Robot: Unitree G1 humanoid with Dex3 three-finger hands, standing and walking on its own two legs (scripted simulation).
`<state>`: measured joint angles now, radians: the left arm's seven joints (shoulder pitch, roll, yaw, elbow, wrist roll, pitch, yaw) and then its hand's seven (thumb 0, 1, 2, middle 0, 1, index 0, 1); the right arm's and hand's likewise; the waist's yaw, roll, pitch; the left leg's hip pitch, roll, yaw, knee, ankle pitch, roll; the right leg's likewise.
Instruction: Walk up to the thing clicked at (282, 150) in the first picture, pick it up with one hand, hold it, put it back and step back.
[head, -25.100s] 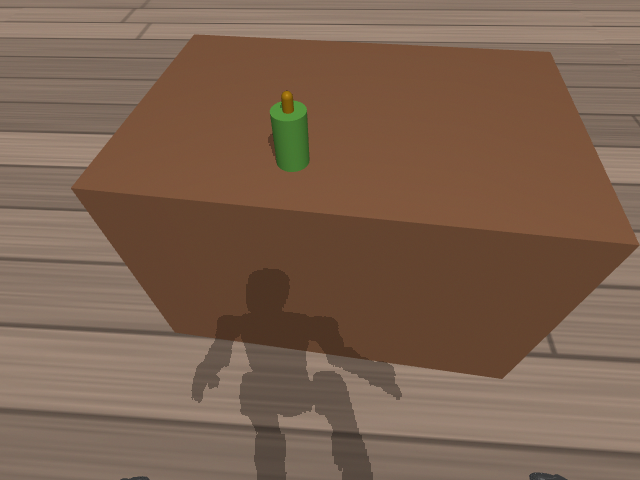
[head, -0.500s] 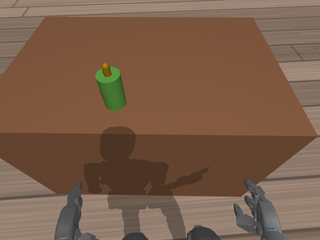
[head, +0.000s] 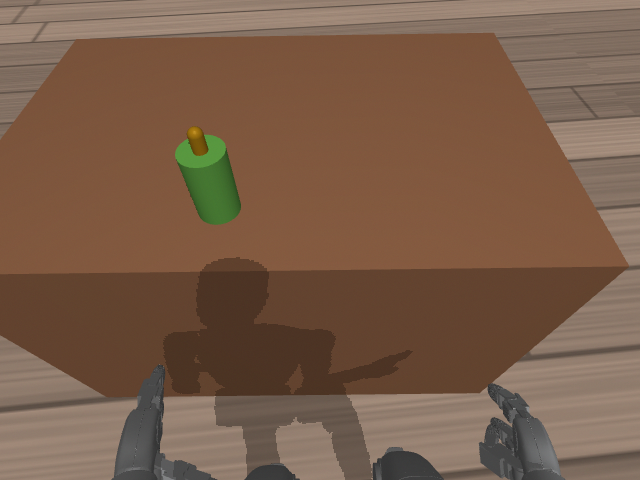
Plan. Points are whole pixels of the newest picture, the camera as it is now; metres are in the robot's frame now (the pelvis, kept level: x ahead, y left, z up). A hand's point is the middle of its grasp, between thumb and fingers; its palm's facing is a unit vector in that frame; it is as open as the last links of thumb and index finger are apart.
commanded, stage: home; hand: left
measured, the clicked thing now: (207, 172) +0.53 +0.19 +0.06
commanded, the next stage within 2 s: stand in 1.88 s
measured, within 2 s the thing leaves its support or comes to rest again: neither
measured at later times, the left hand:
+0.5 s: hand (195, 449) +0.16 +0.17 -0.06, palm faces +0.11 -0.95 -0.28, open 17.7 cm
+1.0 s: hand (188, 443) +0.17 +0.18 -0.06, palm faces +0.11 -0.96 -0.28, open 17.6 cm
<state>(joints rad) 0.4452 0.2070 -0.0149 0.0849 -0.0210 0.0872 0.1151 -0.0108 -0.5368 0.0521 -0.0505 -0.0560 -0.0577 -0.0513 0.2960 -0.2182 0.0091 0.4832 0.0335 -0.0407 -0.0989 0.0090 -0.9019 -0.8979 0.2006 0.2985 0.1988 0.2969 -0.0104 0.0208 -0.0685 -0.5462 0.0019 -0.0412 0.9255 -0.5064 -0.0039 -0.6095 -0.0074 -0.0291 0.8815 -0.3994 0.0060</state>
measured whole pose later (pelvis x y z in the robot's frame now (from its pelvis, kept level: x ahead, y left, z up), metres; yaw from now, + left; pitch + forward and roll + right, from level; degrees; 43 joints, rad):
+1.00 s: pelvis +0.00 +0.00 -0.01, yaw +0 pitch +8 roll -2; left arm 0.47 0.21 -0.02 -0.01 -0.01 0.21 0.14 -0.01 -0.58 0.03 -0.05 -0.05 -0.05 -0.04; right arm 0.29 -0.22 0.02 0.49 0.02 -0.12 -0.14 0.01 -0.90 -0.90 0.20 0.30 0.20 0.30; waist -0.02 0.03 -0.10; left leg -0.58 0.01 -0.05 0.97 -0.53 0.00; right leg -0.63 0.00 -0.04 0.91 -0.41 0.01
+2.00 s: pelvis +0.00 +0.00 +0.02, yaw +1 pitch +0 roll +0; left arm 0.25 0.34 0.01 0.78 0.05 -0.01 0.01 -0.01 -0.55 0.04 -0.05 -0.05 -0.06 -0.05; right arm 0.23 -0.34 -0.05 0.87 -0.05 -0.01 0.00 0.01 -0.90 -0.90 0.20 0.30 0.20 0.30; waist 0.01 -0.02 0.02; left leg -0.33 -0.02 -0.04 0.76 -0.44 0.00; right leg -0.40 -0.03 -0.03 0.76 -0.36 0.00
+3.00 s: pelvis -0.01 -0.01 +0.06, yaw +2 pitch -3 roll +0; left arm 0.11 0.32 0.00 1.18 0.01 -0.02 0.01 0.01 0.90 0.89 -0.20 -0.30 -0.20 -0.30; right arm 0.16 -0.34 -0.01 1.14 -0.02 0.00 0.00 0.00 -0.91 -0.89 0.20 0.30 0.20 0.30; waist 0.01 0.02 0.06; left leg -0.08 0.00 -0.06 0.34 -0.21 -0.02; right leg -0.15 -0.01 -0.05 0.35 -0.14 -0.01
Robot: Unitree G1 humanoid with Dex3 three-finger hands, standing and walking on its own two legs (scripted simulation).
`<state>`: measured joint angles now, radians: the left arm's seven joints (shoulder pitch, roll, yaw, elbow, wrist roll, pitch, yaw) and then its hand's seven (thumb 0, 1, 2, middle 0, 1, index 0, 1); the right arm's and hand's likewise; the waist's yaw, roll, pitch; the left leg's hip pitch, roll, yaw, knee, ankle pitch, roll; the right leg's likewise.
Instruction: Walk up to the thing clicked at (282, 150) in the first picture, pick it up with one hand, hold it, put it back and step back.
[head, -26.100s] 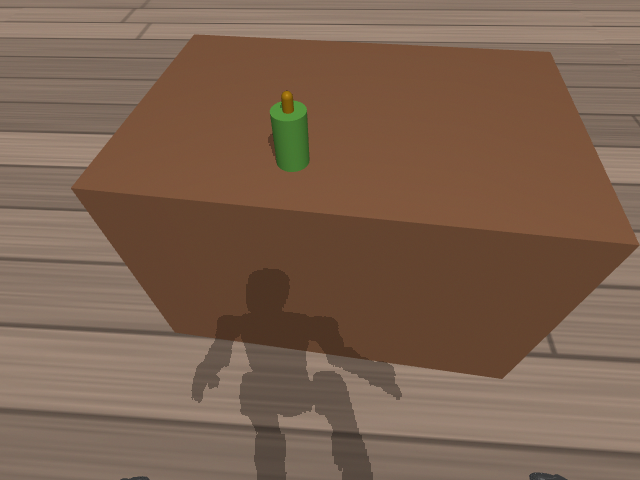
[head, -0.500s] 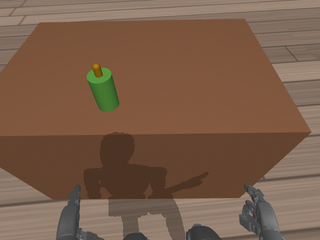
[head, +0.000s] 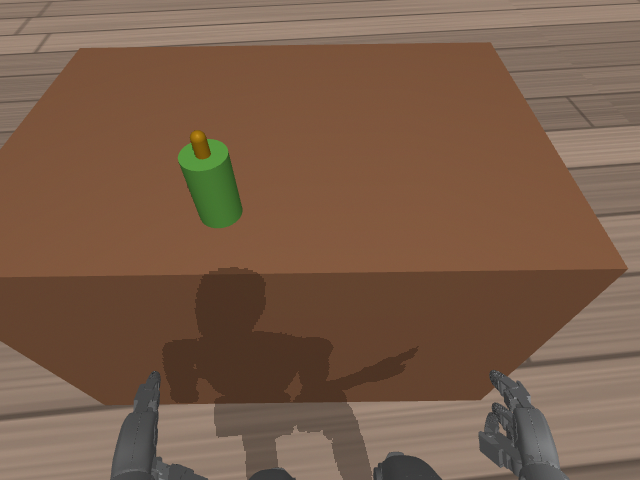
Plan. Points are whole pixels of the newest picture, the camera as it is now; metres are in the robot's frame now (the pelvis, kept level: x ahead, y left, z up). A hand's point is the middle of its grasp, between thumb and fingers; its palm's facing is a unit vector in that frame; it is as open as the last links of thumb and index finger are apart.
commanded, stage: home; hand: left
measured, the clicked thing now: (210, 176) +0.53 +0.18 +0.06
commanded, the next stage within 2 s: stand in 0.88 s
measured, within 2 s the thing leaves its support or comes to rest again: neither
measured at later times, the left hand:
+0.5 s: hand (190, 447) +0.17 +0.18 -0.05, palm faces +0.10 -0.96 -0.28, open 17.6 cm
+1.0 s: hand out of the picture +0.09 +0.24 -0.12, palm faces -0.02 -0.94 -0.35, open 17.5 cm
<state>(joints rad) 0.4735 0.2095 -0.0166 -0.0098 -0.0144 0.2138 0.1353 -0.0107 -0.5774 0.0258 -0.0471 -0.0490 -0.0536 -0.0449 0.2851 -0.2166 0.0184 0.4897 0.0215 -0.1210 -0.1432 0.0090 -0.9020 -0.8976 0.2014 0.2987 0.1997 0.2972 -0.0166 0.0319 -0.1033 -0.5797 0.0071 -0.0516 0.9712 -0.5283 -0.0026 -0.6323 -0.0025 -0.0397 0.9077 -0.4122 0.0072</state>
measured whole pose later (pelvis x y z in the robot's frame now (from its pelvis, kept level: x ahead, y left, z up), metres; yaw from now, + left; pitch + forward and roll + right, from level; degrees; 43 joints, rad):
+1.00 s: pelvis +0.00 +0.00 +0.02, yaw +1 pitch +0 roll +0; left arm 0.25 0.34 0.01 0.78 0.05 -0.01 0.01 -0.01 -0.55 0.04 -0.05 -0.05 -0.06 -0.05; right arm 0.23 -0.34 -0.05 0.87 -0.05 -0.01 0.00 0.01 -0.90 -0.90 0.20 0.30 0.20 0.30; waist 0.01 -0.02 0.02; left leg -0.33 -0.02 -0.04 0.76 -0.44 0.00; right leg -0.40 -0.03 -0.03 0.76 -0.36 0.00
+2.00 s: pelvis -0.01 -0.02 +0.06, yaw +1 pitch -3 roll +0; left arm 0.11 0.32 0.00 1.18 0.01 -0.02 0.01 0.01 0.90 0.89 -0.20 -0.30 -0.20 -0.30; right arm 0.16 -0.34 -0.01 1.14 -0.02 0.00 0.00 0.00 -0.91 -0.89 0.20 0.30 0.20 0.30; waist 0.01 0.02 0.06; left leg -0.08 0.00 -0.06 0.34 -0.21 -0.02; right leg -0.15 -0.01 -0.05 0.35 -0.14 -0.01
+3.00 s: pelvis +0.00 -0.01 +0.06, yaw +1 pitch -3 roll +0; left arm 0.10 0.33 0.00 1.16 0.01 -0.01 0.00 0.01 0.90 0.89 -0.20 -0.30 -0.20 -0.30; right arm 0.14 -0.35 0.00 1.13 -0.01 -0.01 0.00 0.00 -0.91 -0.89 0.20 0.30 0.20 0.30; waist 0.01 0.02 0.05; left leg -0.05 0.00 -0.05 0.31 -0.21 -0.02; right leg -0.13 -0.01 -0.04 0.32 -0.15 0.00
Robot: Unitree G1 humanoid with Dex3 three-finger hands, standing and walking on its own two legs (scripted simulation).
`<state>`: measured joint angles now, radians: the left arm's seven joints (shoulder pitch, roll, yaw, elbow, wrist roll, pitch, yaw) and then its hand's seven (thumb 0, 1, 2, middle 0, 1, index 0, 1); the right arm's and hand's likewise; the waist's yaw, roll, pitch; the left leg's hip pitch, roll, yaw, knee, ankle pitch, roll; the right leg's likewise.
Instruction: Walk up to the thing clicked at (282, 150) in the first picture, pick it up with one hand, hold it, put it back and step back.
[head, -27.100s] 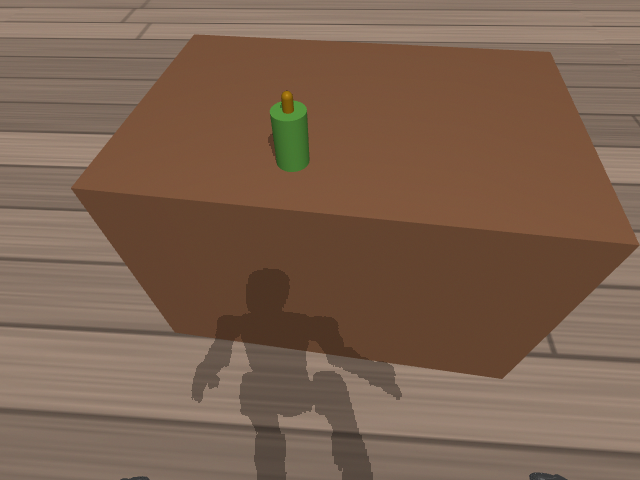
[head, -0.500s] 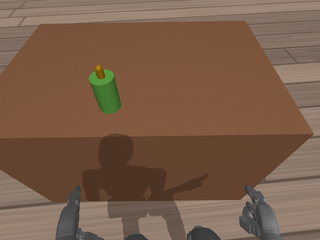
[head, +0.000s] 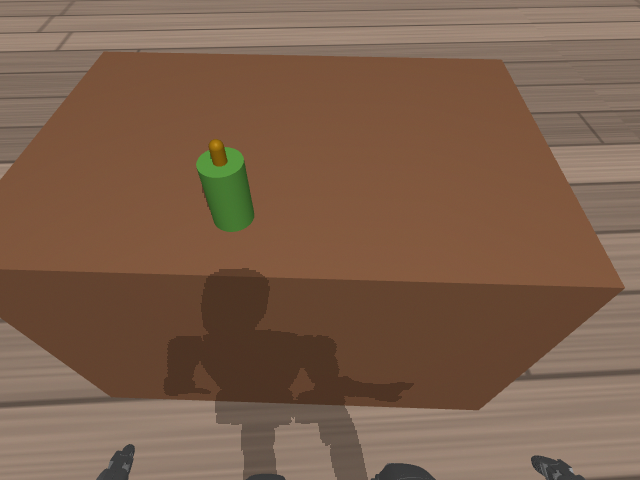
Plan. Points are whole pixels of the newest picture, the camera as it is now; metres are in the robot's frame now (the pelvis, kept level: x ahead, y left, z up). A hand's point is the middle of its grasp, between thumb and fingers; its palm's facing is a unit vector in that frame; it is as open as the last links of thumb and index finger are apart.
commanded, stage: stand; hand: left
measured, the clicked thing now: (225, 182) +0.53 +0.18 +0.04
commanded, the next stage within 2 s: none
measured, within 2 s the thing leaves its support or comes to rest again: neither
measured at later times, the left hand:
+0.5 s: hand out of the picture +0.04 +0.25 -0.12, palm faces +0.02 -0.94 -0.35, open 8.4 cm
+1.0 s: hand out of the picture +0.05 +0.24 -0.12, palm faces +0.01 -0.94 -0.34, open 7.4 cm
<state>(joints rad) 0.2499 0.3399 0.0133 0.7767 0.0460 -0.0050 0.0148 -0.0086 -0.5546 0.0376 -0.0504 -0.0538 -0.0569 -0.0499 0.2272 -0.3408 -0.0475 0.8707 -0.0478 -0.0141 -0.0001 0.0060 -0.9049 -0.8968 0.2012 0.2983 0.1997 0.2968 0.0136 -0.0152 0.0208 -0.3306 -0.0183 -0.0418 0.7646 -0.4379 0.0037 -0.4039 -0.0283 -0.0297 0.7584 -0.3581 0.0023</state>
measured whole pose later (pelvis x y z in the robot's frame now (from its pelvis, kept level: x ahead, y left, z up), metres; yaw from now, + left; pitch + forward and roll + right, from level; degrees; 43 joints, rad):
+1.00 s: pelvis -0.01 -0.01 +0.04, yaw +1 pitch -3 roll +0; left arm 0.11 0.32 0.00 1.18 0.01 -0.02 0.01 0.01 0.90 0.89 -0.20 -0.30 -0.20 -0.30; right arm 0.16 -0.34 -0.01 1.14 -0.02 0.00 0.00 0.00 -0.91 -0.89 0.20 0.30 0.20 0.30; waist 0.01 0.02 0.06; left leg -0.08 0.00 -0.06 0.34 -0.21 -0.02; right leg -0.15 -0.01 -0.05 0.35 -0.14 -0.01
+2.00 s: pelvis +0.01 -0.01 +0.04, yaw +0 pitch -3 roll +0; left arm 0.10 0.33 0.00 1.16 0.01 -0.01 0.00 0.01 0.90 0.89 -0.20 -0.30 -0.20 -0.30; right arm 0.14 -0.35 0.00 1.13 -0.01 -0.01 0.00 0.00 -0.91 -0.89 0.20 0.30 0.20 0.30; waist 0.01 0.02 0.05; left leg -0.05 0.00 -0.05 0.31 -0.21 -0.02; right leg -0.13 -0.01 -0.04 0.32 -0.15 0.00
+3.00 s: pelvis -0.07 +0.06 +0.02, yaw +0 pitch +0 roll -1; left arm 0.03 0.40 0.06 0.89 0.00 0.07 0.03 0.01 0.91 0.89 -0.20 -0.30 -0.20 -0.30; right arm 0.18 -0.35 -0.05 0.94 -0.03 0.04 -0.01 0.00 -0.91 -0.89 0.20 0.30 0.20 0.30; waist -0.02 -0.05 0.19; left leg -0.25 -0.02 0.00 0.56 -0.31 0.04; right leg -0.48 0.12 0.15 1.11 -0.49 -0.01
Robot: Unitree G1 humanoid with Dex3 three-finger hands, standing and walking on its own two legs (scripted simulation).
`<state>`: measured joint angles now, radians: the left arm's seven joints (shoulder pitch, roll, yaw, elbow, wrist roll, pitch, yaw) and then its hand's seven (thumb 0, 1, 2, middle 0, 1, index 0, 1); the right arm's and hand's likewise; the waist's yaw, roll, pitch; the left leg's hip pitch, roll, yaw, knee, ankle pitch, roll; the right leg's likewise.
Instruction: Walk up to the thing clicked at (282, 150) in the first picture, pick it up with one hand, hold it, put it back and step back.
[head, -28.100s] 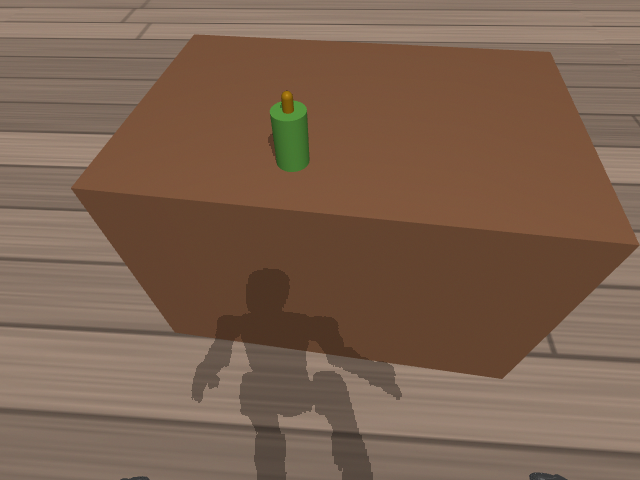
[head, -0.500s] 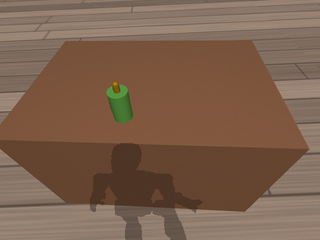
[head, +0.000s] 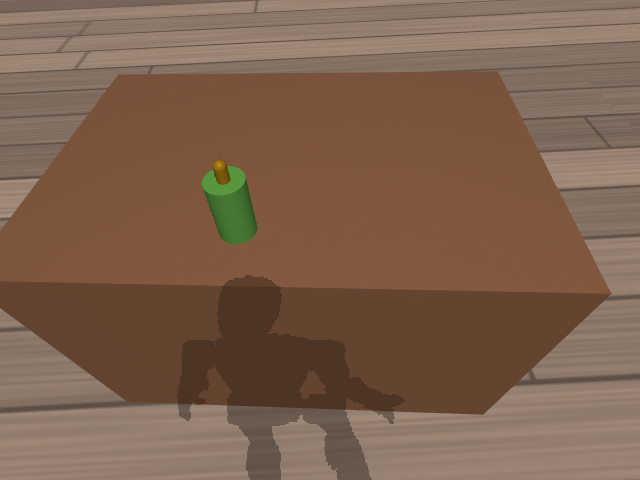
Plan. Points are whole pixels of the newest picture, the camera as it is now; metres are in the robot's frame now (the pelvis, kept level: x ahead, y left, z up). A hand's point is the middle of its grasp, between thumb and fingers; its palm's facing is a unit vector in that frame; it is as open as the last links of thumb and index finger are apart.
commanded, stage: stand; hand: left
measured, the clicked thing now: (229, 198) +0.54 +0.19 +0.00
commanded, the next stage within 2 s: step back in 1.50 s
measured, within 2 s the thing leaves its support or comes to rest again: neither
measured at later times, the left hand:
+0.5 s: hand out of the picture +0.09 +0.25 -0.15, palm faces +0.00 -0.94 -0.34, open 7.4 cm
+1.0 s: hand out of the picture +0.09 +0.25 -0.15, palm faces -0.01 -0.94 -0.34, open 7.4 cm
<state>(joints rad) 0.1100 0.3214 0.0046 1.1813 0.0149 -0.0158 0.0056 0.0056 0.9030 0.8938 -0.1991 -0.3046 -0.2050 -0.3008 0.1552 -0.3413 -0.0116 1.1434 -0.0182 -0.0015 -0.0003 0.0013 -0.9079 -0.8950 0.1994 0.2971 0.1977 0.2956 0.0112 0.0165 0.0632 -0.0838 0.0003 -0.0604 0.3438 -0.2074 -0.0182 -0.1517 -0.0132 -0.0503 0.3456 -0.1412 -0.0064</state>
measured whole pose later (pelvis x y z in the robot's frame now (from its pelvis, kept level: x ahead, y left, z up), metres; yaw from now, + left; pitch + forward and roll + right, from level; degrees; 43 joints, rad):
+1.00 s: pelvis +0.01 +0.00 +0.00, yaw +0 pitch -3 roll +0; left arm 0.10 0.33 0.00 1.16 0.01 -0.01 0.00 0.01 0.90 0.89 -0.20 -0.30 -0.20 -0.30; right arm 0.14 -0.35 0.00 1.13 -0.01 -0.01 0.00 0.00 -0.91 -0.89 0.20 0.30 0.20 0.30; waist 0.01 0.02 0.05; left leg -0.05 0.00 -0.05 0.31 -0.21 -0.02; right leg -0.13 -0.01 -0.04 0.32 -0.15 0.00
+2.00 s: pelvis -0.06 +0.08 -0.01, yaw -1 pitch +0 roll -1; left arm 0.03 0.40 0.06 0.89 0.00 0.07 0.03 0.01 0.91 0.89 -0.20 -0.30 -0.20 -0.30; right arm 0.18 -0.35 -0.05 0.94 -0.03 0.04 -0.01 0.00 -0.91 -0.89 0.20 0.30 0.20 0.30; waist -0.02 -0.05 0.19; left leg -0.25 -0.02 0.00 0.56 -0.31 0.04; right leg -0.48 0.12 0.15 1.11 -0.49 -0.01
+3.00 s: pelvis -0.30 +0.07 -0.03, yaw -6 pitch -3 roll -2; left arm 0.19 0.38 0.09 0.85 0.03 0.06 -0.01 0.01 0.91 0.89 -0.20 -0.30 -0.20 -0.30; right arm 0.08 -0.42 -0.05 0.78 -0.02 0.04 -0.02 0.00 -0.90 -0.89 0.20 0.30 0.20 0.30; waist 0.01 0.05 0.21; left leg -0.44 0.11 -0.04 0.71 -0.22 -0.02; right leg -0.21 0.04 0.05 0.66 -0.40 0.02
